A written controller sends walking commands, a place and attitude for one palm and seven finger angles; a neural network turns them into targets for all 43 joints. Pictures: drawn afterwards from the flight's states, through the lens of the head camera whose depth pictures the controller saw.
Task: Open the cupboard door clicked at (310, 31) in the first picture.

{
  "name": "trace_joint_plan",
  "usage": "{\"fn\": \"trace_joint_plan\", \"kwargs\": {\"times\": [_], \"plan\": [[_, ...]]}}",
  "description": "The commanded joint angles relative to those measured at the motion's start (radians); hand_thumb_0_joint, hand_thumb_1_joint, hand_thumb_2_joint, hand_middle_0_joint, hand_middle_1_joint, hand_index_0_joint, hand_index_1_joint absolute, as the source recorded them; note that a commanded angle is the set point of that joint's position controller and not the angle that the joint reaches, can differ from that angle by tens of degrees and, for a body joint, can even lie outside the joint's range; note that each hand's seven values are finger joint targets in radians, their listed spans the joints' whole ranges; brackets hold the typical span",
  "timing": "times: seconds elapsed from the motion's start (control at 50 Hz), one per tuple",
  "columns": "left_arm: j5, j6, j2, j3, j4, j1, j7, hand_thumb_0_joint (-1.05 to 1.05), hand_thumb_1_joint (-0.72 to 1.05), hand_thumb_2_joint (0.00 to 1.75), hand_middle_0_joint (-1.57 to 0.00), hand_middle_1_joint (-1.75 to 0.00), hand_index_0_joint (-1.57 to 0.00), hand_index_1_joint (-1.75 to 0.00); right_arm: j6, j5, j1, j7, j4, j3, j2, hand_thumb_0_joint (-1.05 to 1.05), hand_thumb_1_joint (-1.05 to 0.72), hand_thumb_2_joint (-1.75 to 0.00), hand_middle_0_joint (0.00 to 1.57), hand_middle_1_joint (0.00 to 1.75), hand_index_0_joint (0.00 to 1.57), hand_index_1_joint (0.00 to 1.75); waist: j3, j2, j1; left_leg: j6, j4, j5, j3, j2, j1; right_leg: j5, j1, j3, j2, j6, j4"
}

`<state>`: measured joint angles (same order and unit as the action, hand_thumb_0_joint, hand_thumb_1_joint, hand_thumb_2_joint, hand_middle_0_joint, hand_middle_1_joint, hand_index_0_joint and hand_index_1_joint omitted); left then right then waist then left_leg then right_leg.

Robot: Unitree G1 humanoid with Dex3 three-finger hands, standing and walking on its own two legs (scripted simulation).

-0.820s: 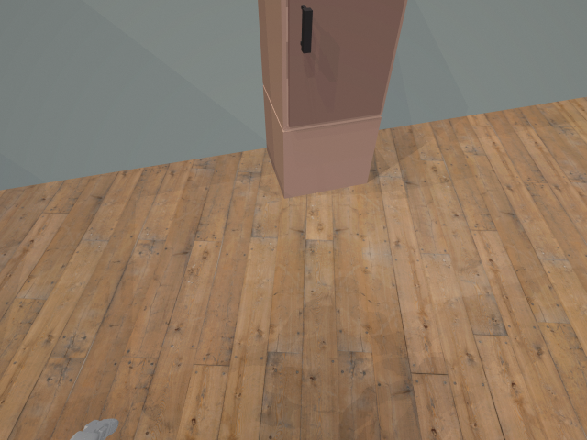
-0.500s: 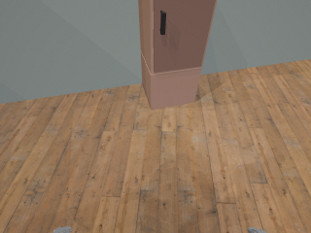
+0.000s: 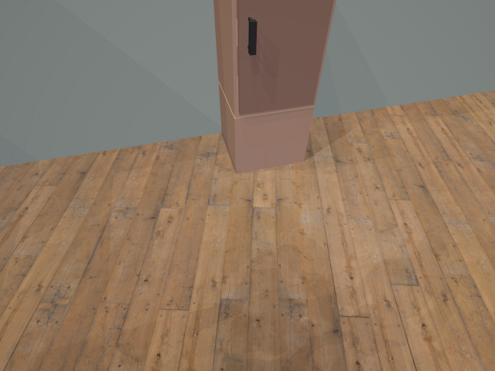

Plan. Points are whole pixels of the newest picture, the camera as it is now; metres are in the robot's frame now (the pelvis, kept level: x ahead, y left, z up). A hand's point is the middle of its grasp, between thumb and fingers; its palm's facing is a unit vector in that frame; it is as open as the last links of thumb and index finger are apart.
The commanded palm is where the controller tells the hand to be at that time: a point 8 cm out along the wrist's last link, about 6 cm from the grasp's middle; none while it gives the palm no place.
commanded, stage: stand and wait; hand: left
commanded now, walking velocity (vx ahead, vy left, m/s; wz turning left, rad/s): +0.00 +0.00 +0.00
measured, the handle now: (251, 35) +1.29 +0.05 +0.02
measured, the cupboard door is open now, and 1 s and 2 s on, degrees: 0 0 0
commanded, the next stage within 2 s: look at it before walking up in 0.02 s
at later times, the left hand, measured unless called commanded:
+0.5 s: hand out of the picture +0.06 +0.25 -0.16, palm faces -0.04 -0.95 -0.32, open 7.4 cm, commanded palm none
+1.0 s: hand out of the picture +0.05 +0.22 -0.17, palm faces -0.11 -0.95 -0.29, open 7.4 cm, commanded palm none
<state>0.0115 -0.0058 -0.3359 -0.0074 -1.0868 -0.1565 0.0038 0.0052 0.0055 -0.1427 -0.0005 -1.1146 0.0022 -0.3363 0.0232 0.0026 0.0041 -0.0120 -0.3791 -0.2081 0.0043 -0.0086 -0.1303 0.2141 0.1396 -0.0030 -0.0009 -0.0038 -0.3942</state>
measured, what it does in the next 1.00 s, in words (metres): stands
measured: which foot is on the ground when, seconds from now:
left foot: down 0.00-1.00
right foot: down 0.00-1.00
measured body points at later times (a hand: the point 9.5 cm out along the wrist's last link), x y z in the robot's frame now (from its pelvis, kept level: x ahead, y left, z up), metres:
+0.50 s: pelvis -0.01 +0.00 +0.00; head -0.01 +0.00 +0.45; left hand +0.06 +0.29 -0.13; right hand +0.06 -0.29 -0.13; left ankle +0.00 +0.13 -0.74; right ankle +0.00 -0.12 -0.74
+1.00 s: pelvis -0.02 +0.00 -0.01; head -0.01 +0.00 +0.44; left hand +0.06 +0.27 -0.15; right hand +0.04 -0.27 -0.15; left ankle +0.00 +0.13 -0.75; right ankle +0.00 -0.12 -0.74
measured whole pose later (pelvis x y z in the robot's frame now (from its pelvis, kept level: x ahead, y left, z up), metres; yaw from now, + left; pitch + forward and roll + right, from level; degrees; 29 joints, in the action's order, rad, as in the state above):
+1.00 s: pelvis -0.02 +0.00 -0.01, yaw -7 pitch -2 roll +1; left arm 0.02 0.05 -0.28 0.02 -1.00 -0.22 0.01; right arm -0.02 0.01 -0.14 -0.01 -1.01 -0.03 -0.25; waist 0.05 -0.02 -0.02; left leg -0.01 -0.52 -0.28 -0.11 -0.04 -0.21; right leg 0.26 0.29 -0.10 -0.03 0.00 -0.59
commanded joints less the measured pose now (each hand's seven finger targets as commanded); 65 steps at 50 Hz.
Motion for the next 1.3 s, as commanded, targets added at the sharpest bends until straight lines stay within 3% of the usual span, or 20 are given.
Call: {"fn": "trace_joint_plan", "kwargs": {"times": [0.0, 0.62, 0.74, 0.8, 0.86, 0.92, 0.98, 1.0, 1.02, 1.04, 1.06, 1.08, 1.1, 1.12, 1.16, 1.2, 1.28], "plan": [[-0.002, -0.019, -0.204, 0.038, 0.063, 0.043, -0.016, 0.0, 0.9, 0.9, -0.2, -0.3, -0.2, -0.3, 0.027, 0.005, 0.059, -0.012, 0.062, -0.034, -0.199, 0.0, -0.9, -0.9, 0.2, 0.3, 0.2, 0.3, -0.025, -0.013, -0.008, 0.037, 0.068, 0.071, 0.088, -0.103, -0.018, -0.046, 0.03, -0.114, 0.12, -0.03, 0.088], [0.002, -0.021, -0.199, 0.035, 0.052, 0.029, -0.016, 0.0, 0.9, 0.9, -0.2, -0.3, -0.2, -0.3, 0.028, 0.002, 0.056, -0.011, 0.054, -0.035, -0.198, 0.0, -0.9, -0.9, 0.2, 0.3, 0.2, 0.3, -0.023, -0.007, -0.007, 0.038, 0.083, 0.083, 0.091, -0.11, -0.006, -0.076, 0.034, -0.116, 0.116, -0.024, 0.093], [0.002, -0.018, -0.202, 0.04, 0.063, 0.034, -0.015, 0.0, 0.9, 0.9, -0.2, -0.3, -0.2, -0.3, 0.028, 0.004, 0.051, -0.015, 0.06, -0.042, -0.201, 0.0, -0.9, -0.9, 0.2, 0.3, 0.2, 0.3, -0.036, -0.003, -0.003, 0.034, 0.057, 0.117, 0.07, -0.117, 0.027, -0.145, 0.049, -0.128, 0.112, -0.029, 0.077], [0.002, 0.016, -0.097, 0.03, 0.071, -0.027, -0.019, 0.0, 0.9, 0.9, -0.2, -0.3, -0.2, -0.3, 0.009, 0.005, -0.014, -0.022, 0.066, -0.029, -0.087, 0.0, -0.9, -0.9, 0.2, 0.3, 0.2, 0.3, -0.038, -0.008, 0.002, 0.019, 0.0, 0.122, 0.02, -0.128, 0.024, -0.211, 0.098, -0.143, 0.102, -0.018, 0.008], [0.006, 0.033, -0.098, 0.043, 0.112, -0.046, -0.015, 0.0, 0.9, 0.9, -0.2, -0.3, -0.2, -0.3, -0.006, 0.005, -0.032, -0.028, 0.108, -0.05, -0.104, 0.0, -0.9, -0.9, 0.2, 0.3, 0.2, 0.3, -0.037, 0.006, 0.003, 0.03, -0.032, 0.102, 0.012, -0.158, 0.014, -0.219, 0.158, -0.149, 0.073, -0.019, -0.074], [0.01, 0.042, -0.082, 0.056, 0.154, -0.059, -0.007, 0.0, 0.9, 0.9, -0.2, -0.3, -0.2, -0.3, -0.012, 0.007, -0.017, -0.03, 0.153, -0.071, -0.113, 0.0, -0.9, -0.9, 0.2, 0.3, 0.2, 0.3, -0.025, 0.048, -0.003, 0.056, -0.028, 0.04, 0.031, -0.205, -0.019, -0.161, 0.224, -0.132, 0.033, -0.011, -0.174], [0.013, 0.049, -0.038, 0.066, 0.166, -0.13, 0.011, 0.0, 0.9, 0.9, -0.2, -0.3, -0.2, -0.3, -0.008, 0.011, 0.014, -0.019, 0.183, -0.087, -0.139, 0.0, -0.9, -0.9, 0.2, 0.3, 0.2, 0.3, -0.036, 0.184, -0.034, 0.131, 0.072, -0.26, 0.105, -0.332, -0.095, 0.21, 0.217, -0.013, -0.02, 0.004, -0.386], [0.014, 0.05, -0.03, 0.073, 0.171, -0.146, 0.017, 0.0, 0.9, 0.9, -0.2, -0.3, -0.2, -0.3, -0.007, 0.011, 0.038, -0.016, 0.198, -0.091, -0.14, 0.0, -0.9, -0.9, 0.2, 0.3, 0.2, 0.3, -0.01, 0.192, -0.048, 0.142, 0.079, -0.352, 0.099, -0.357, -0.175, 0.243, 0.17, 0.005, 0.011, 0.005, -0.408], [0.019, 0.044, -0.019, 0.08, 0.167, -0.188, 0.023, 0.0, 0.9, 0.9, -0.2, -0.3, -0.2, -0.3, -0.007, 0.015, 0.059, -0.013, 0.208, -0.091, -0.13, 0.0, -0.9, -0.9, 0.2, 0.3, 0.2, 0.3, 0.015, 0.138, -0.078, 0.118, 0.012, -0.406, 0.058, -0.336, -0.266, 0.224, 0.082, 0.003, 0.016, -0.001, -0.339], [0.023, 0.034, -0.022, 0.086, 0.145, -0.279, 0.023, 0.0, 0.9, 0.9, -0.2, -0.3, -0.2, -0.3, -0.013, 0.018, 0.078, -0.008, 0.217, -0.086, -0.106, 0.0, -0.9, -0.9, 0.2, 0.3, 0.2, 0.3, 0.035, 0.022, -0.124, 0.067, -0.172, -0.464, -0.022, -0.255, -0.374, 0.224, -0.017, -0.043, 0.012, -0.019, -0.198], [0.034, 0.012, -0.116, 0.102, 0.14, -0.336, 0.009, 0.0, 0.9, 0.9, -0.2, -0.3, -0.2, -0.3, -0.02, 0.009, 0.075, 0.0, 0.249, -0.069, -0.023, 0.0, -0.9, -0.9, 0.2, 0.3, 0.2, 0.3, 0.06, -0.354, -0.142, -0.024, -0.555, -0.514, -0.153, -0.076, -0.579, 0.447, -0.053, -0.458, 0.21, -0.11, 0.09], [0.014, 0.003, -0.137, 0.104, 0.149, -0.371, -0.009, 0.0, 0.9, 0.9, -0.2, -0.3, -0.2, -0.3, -0.011, 0.014, 0.144, 0.002, 0.293, -0.067, -0.026, 0.0, -0.9, -0.9, 0.2, 0.3, 0.2, 0.3, 0.122, -0.379, -0.155, -0.021, -0.727, -0.414, -0.064, -0.026, -0.638, 0.492, 0.06, -0.741, 0.313, -0.164, 0.296], [0.01, -0.006, -0.129, 0.102, 0.164, -0.323, -0.017, 0.0, 0.9, 0.9, -0.2, -0.3, -0.2, -0.3, -0.003, 0.011, 0.141, 0.003, 0.291, -0.072, -0.039, 0.0, -0.9, -0.9, 0.2, 0.3, 0.2, 0.3, 0.137, -0.224, -0.109, -0.011, -0.786, -0.295, 0.023, -0.056, -0.617, 0.534, 0.103, -0.76, 0.308, -0.195, 0.315], [0.011, -0.013, -0.103, 0.097, 0.182, -0.253, -0.015, 0.0, 0.9, 0.9, -0.2, -0.3, -0.2, -0.3, 0.006, 0.014, 0.089, 0.008, 0.275, -0.077, -0.036, 0.0, -0.9, -0.9, 0.2, 0.3, 0.2, 0.3, 0.11, -0.135, -0.055, -0.012, -0.776, -0.21, 0.036, -0.081, -0.593, 0.496, 0.101, -0.661, 0.281, -0.2, 0.271], [0.01, -0.03, -0.059, 0.091, 0.197, -0.206, -0.011, 0.0, 0.9, 0.9, -0.2, -0.3, -0.2, -0.3, 0.012, 0.02, 0.028, 0.015, 0.244, -0.082, -0.015, 0.0, -0.9, -0.9, 0.2, 0.3, 0.2, 0.3, 0.045, -0.094, -0.021, -0.028, -0.725, -0.107, 0.01, -0.093, -0.511, 0.342, 0.097, -0.497, 0.213, -0.181, 0.227], [0.01, -0.041, -0.043, 0.093, 0.185, -0.236, -0.008, 0.0, 0.9, 0.9, -0.2, -0.3, -0.2, -0.3, 0.014, 0.019, 0.014, 0.014, 0.242, -0.08, 0.01, 0.0, -0.9, -0.9, 0.2, 0.3, 0.2, 0.3, 0.023, -0.098, -0.021, -0.037, -0.68, -0.06, -0.007, -0.086, -0.489, 0.221, 0.079, -0.432, 0.187, -0.181, 0.211], [0.015, -0.046, -0.037, 0.101, 0.159, -0.296, -0.007, 0.0, 0.9, 0.9, -0.2, -0.3, -0.2, -0.3, 0.026, 0.015, 0.047, 0.013, 0.266, -0.078, 0.042, 0.0, -0.9, -0.9, 0.2, 0.3, 0.2, 0.3, 0.003, -0.098, -0.048, -0.046, -0.562, -0.061, -0.025, -0.074, -0.494, 0.154, 0.011, -0.424, 0.175, -0.196, 0.191]]}}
